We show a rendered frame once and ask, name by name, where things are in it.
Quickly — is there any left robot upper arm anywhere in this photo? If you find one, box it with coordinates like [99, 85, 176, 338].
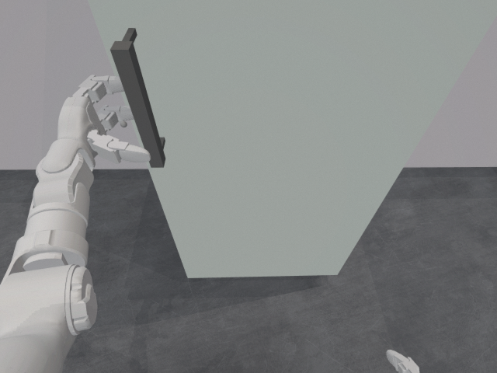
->
[0, 264, 97, 373]

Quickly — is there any fridge door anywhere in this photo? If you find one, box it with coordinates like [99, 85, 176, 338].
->
[88, 0, 497, 278]

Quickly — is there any robot right hand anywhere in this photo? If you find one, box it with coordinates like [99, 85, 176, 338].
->
[387, 350, 419, 373]

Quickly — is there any left robot forearm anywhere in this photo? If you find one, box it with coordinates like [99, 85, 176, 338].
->
[0, 138, 96, 290]

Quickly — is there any robot left hand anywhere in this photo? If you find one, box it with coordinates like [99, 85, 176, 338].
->
[57, 75, 151, 164]

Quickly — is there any handle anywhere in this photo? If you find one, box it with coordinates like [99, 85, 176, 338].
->
[110, 28, 165, 168]

